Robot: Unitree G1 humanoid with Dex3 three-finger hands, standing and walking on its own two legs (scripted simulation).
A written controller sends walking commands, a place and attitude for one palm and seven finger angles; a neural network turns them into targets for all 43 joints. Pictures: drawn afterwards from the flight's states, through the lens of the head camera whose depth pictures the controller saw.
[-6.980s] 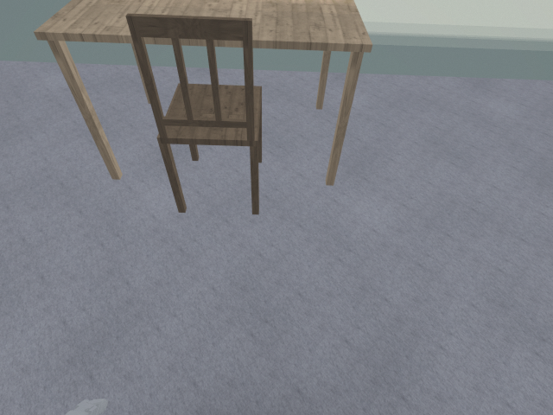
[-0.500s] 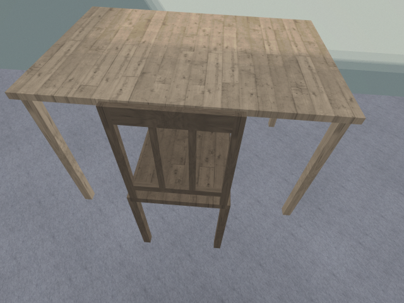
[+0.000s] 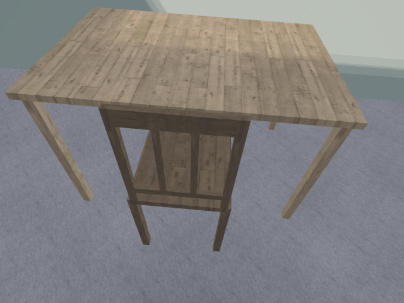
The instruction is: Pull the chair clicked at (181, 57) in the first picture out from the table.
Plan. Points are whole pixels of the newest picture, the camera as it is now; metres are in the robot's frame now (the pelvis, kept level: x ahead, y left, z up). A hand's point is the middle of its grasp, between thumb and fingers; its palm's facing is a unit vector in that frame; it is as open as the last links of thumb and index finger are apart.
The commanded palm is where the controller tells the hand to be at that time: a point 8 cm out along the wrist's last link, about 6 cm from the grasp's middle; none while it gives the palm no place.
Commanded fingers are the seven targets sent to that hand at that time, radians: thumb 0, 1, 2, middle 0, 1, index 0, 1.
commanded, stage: shuffle to correct the standing spot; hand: left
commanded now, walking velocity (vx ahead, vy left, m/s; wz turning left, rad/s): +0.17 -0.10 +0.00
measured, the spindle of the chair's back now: (160, 162) +0.50 +0.16 -0.10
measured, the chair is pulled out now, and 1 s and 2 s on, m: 0.00 0.00 0.00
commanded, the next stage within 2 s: come to a stop and stand still in 0.10 s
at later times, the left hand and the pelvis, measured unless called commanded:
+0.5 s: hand out of the picture +0.03 +0.12 -0.18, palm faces +0.09 -0.99 -0.13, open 7.4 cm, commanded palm none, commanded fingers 0.00 0.90 0.90 -0.20 -0.30 -0.20 -0.30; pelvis +0.06 -0.02 +0.00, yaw +1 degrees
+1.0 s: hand out of the picture +0.04 +0.19 -0.17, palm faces +0.02 -0.97 -0.23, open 7.4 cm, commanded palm none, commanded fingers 0.00 0.90 0.90 -0.20 -0.30 -0.20 -0.30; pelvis -0.01 +0.00 +0.00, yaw +0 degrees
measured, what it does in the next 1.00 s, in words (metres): stands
